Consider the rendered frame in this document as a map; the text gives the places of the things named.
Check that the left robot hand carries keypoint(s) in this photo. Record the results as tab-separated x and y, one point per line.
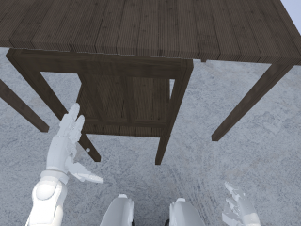
63	144

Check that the table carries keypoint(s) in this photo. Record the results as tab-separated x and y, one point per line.
253	31

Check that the right robot hand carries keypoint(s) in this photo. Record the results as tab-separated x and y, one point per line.
244	213

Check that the chair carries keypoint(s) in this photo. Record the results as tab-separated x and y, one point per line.
120	95

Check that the right robot thigh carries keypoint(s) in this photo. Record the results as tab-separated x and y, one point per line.
183	213

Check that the robot thigh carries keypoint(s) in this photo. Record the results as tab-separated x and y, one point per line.
183	213
119	213

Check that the left robot thigh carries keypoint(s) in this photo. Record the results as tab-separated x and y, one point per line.
119	213

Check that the left robot forearm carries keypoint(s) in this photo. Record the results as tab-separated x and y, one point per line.
48	196

